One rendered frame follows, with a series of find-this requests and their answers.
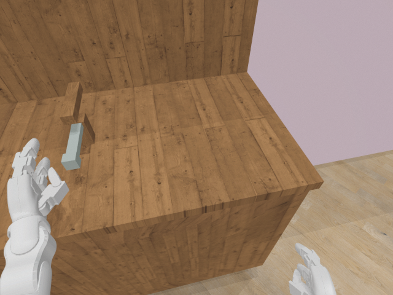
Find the tap lever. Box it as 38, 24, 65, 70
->
61, 123, 84, 170

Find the left robot forearm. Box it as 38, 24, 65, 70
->
0, 215, 56, 295

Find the right robot hand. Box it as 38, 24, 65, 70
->
289, 243, 337, 295

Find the left robot hand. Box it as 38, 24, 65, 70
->
7, 138, 69, 223

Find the counter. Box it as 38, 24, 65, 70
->
0, 0, 324, 295

